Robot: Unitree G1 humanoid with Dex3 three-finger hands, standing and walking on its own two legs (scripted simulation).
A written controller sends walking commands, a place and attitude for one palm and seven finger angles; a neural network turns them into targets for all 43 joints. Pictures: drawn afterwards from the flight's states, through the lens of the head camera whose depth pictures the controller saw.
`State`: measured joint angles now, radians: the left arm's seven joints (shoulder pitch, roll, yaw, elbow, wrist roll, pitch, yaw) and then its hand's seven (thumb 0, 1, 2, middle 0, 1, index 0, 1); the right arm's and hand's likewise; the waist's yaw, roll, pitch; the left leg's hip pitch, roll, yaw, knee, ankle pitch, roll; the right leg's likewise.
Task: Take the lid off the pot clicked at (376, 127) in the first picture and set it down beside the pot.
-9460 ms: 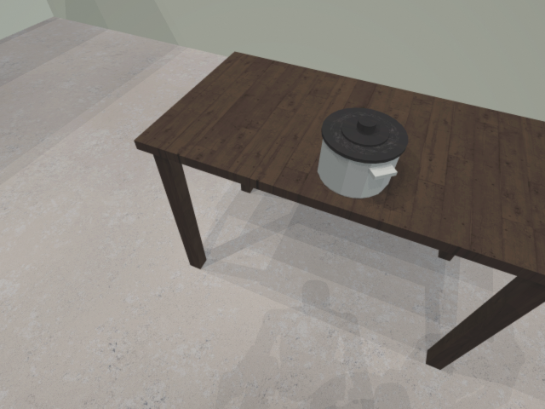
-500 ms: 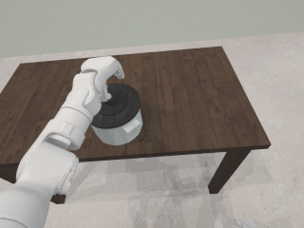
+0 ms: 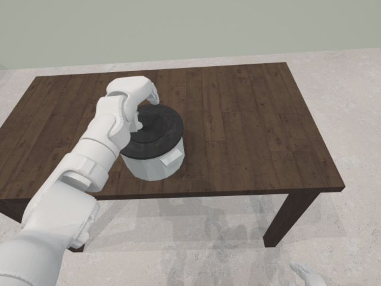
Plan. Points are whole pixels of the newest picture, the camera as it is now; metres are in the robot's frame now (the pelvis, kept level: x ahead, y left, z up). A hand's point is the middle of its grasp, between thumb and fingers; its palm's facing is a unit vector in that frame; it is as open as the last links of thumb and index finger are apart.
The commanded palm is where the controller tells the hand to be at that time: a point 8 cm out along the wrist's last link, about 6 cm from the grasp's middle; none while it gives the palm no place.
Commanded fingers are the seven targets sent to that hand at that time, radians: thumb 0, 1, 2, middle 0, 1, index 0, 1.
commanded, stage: move the open hand above the knob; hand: left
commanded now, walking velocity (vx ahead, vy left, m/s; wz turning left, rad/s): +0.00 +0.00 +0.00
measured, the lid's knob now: (145, 122) +0.49 +0.11 +0.06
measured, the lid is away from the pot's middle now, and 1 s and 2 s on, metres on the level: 0.00 0.00 0.00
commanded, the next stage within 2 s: lower the open fingers around the knob in 0.08 s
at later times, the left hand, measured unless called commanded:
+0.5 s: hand (138, 116) +0.47 +0.12 +0.10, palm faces -0.33 -0.04 -0.94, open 9.9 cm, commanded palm +0.46 +0.12 +0.16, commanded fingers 0.00 -0.26 1.40 -0.85 -0.08 -0.85 -0.08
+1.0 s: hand (141, 123) +0.47 +0.12 +0.08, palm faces -0.32 -0.05 -0.95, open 10.0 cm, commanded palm +0.45 +0.11 +0.14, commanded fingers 0.00 -0.26 1.40 -0.85 -0.08 -0.85 -0.08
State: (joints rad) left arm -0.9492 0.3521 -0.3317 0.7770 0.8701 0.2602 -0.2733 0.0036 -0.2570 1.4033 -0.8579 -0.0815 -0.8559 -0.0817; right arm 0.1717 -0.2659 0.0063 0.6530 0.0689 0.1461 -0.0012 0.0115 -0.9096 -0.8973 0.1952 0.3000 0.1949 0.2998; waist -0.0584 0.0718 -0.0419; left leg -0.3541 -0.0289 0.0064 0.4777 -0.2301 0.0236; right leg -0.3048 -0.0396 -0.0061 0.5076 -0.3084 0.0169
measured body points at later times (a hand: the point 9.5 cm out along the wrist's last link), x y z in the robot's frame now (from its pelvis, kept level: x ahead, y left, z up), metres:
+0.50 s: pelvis +0.00 +0.01 +0.00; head +0.05 -0.02 +0.45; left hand +0.48 +0.12 +0.15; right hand +0.08 -0.25 -0.14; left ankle +0.00 +0.11 -0.74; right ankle -0.04 -0.13 -0.74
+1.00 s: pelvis +0.01 +0.00 +0.00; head +0.05 -0.03 +0.45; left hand +0.48 +0.12 +0.13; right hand +0.10 -0.25 -0.14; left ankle +0.00 +0.11 -0.74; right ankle -0.04 -0.13 -0.74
